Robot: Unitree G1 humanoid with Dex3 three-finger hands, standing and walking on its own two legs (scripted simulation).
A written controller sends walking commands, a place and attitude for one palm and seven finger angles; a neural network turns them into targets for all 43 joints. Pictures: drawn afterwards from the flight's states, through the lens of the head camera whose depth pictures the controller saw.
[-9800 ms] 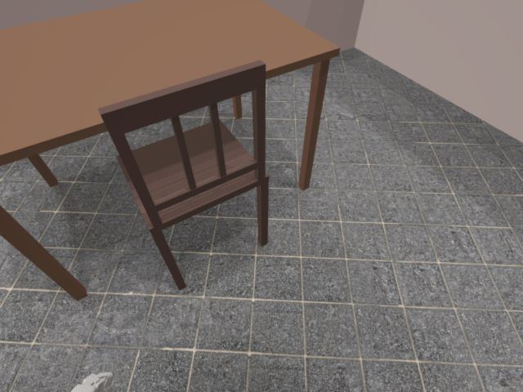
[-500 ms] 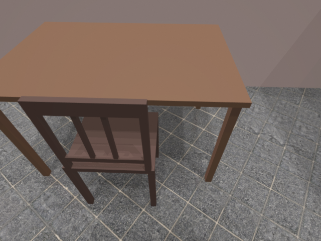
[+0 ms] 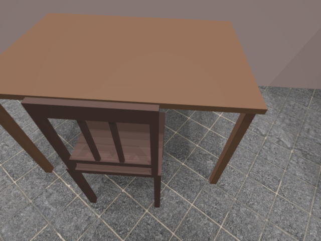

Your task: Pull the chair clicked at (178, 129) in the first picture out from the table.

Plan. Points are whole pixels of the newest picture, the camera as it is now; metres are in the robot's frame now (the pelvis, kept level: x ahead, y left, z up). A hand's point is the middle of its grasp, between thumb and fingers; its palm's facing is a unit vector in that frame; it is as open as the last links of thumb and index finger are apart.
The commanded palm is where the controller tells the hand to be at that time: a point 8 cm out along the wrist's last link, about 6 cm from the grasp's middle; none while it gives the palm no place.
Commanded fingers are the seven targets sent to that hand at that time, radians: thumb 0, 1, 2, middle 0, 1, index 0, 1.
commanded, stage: come to a stop and stand still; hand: left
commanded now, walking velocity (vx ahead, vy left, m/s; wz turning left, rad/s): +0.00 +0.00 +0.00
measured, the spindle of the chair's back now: (90, 141) +0.45 +0.29 -0.11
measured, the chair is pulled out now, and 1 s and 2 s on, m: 0.00 0.00 0.00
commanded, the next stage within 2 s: look again from close up in 0.28 s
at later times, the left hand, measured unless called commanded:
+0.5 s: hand out of the picture -0.01 +0.18 -0.18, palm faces +0.01 -0.98 -0.21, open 7.3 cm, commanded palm none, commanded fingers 0.00 0.90 0.90 -0.20 -0.30 -0.20 -0.30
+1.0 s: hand out of the picture -0.04 +0.23 -0.18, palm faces +0.01 -0.98 -0.22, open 7.3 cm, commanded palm none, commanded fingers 0.00 0.90 0.90 -0.20 -0.30 -0.20 -0.30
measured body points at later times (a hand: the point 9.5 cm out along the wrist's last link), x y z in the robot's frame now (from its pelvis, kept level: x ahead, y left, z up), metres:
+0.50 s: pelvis +0.00 +0.01 +0.00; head +0.03 +0.01 +0.44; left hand -0.01 +0.23 -0.16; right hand +0.04 -0.22 -0.16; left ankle +0.02 +0.14 -0.74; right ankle -0.08 -0.11 -0.74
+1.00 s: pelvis -0.04 +0.04 -0.01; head -0.03 +0.06 +0.44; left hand -0.04 +0.28 -0.16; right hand +0.01 -0.19 -0.15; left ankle +0.02 +0.14 -0.74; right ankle -0.08 -0.11 -0.74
